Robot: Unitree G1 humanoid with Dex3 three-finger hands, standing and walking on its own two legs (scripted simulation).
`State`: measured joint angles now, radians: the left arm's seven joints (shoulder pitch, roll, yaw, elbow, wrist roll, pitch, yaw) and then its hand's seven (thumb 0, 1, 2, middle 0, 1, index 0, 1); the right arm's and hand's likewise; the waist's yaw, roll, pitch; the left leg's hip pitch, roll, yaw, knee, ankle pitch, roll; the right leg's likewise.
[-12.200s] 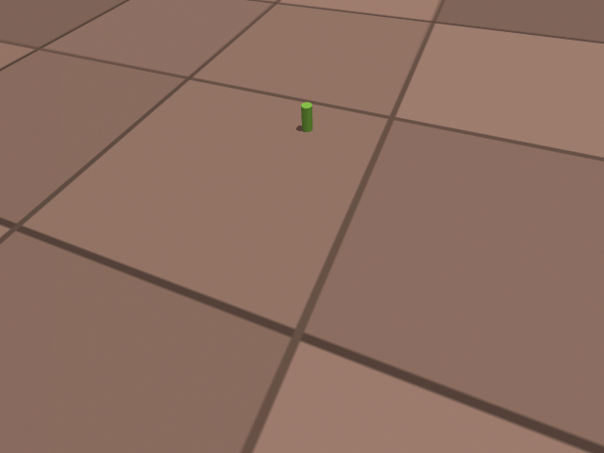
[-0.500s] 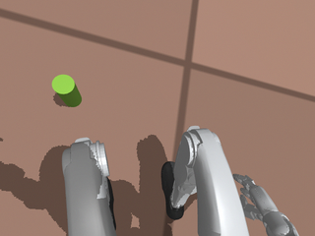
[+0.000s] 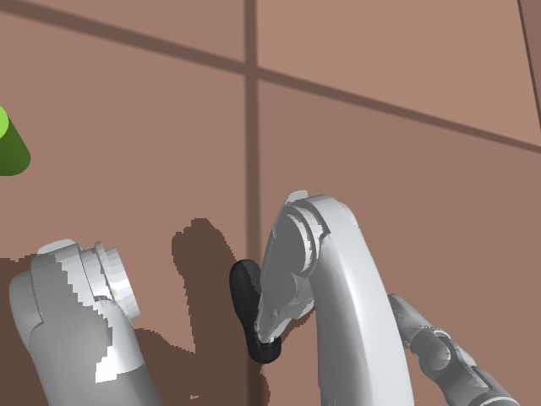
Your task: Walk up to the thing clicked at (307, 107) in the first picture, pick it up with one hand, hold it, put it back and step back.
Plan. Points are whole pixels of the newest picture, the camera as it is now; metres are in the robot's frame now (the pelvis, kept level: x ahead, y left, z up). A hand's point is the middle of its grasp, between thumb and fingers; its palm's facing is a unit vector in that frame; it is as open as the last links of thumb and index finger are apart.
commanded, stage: close in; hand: left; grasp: from the side
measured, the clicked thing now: out of the picture +0.48 +0.28 -0.22
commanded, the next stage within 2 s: rest palm in 0.60 s
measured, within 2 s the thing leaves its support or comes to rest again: leaves its support in 1.88 s
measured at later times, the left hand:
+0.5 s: hand out of the picture +0.43 +0.28 -0.18, palm faces +0.23 -0.97 +0.02, open 17.7 cm
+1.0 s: hand out of the picture +0.44 +0.28 -0.19, palm faces +0.26 -0.96 +0.00, open 15.8 cm
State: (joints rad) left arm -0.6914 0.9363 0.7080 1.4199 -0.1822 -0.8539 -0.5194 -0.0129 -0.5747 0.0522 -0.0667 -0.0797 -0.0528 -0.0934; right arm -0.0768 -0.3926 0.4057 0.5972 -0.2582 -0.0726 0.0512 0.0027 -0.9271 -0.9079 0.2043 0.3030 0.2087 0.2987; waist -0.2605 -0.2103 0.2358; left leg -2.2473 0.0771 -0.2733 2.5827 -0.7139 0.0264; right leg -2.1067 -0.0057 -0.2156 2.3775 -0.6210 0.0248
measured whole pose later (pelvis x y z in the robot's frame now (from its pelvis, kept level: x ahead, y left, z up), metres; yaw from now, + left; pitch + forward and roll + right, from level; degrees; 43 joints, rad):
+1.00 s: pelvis -0.01 +0.01 -0.01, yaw -3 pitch +12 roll -19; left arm -0.71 0.89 0.44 1.52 -0.12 -1.11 -0.10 -0.01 -0.33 0.22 -0.17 -0.16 -0.16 -0.17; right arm -0.19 -0.38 0.55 0.55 -0.37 0.01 0.12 0.00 -0.91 -0.90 0.20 0.30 0.21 0.30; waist -0.26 -0.28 0.31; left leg -2.22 0.05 -0.39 2.66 -0.72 0.02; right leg -2.03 0.02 -0.30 2.38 -0.60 0.05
